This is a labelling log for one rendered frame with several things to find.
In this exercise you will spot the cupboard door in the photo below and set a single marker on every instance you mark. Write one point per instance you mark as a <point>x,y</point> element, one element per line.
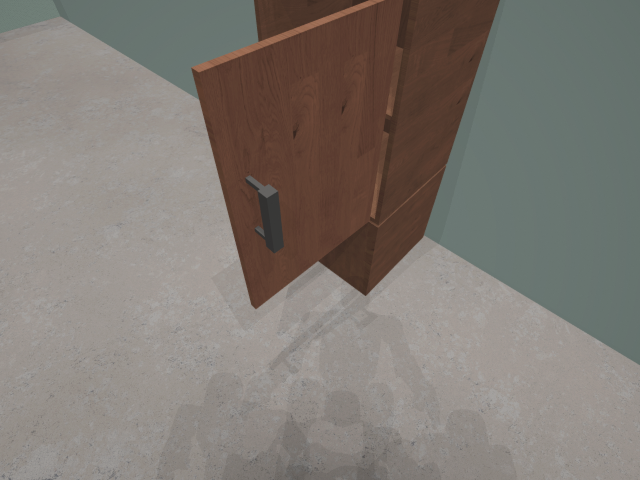
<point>303,111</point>

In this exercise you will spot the handle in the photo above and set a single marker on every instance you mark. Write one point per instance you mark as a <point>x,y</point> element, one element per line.
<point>270,213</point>

